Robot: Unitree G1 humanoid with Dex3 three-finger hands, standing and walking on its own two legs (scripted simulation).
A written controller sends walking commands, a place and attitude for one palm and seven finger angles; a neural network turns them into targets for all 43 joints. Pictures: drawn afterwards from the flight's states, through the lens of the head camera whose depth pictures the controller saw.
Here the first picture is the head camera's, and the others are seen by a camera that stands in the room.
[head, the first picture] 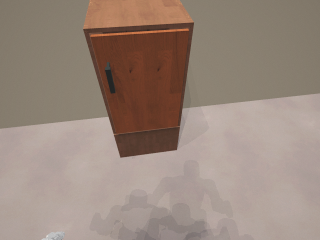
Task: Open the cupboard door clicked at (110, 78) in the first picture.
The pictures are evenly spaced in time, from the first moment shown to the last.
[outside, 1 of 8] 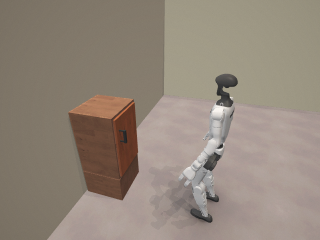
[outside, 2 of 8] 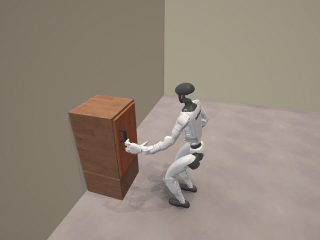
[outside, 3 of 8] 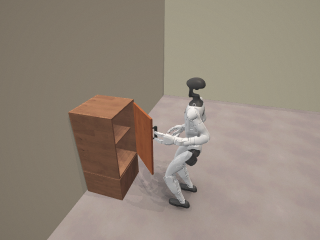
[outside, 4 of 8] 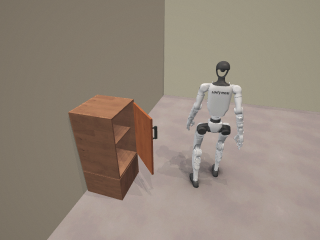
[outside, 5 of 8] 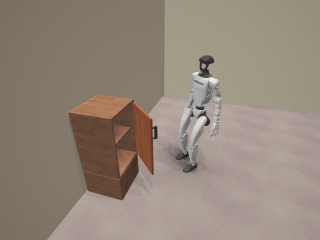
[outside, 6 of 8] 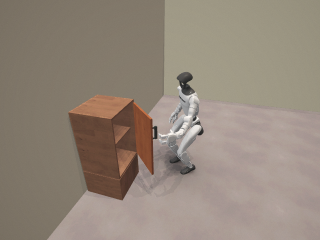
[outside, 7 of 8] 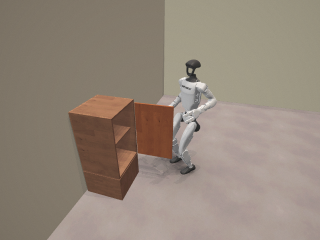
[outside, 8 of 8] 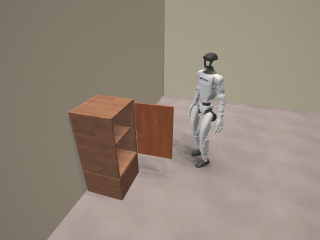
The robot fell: no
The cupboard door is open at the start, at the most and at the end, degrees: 0 93 92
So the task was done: yes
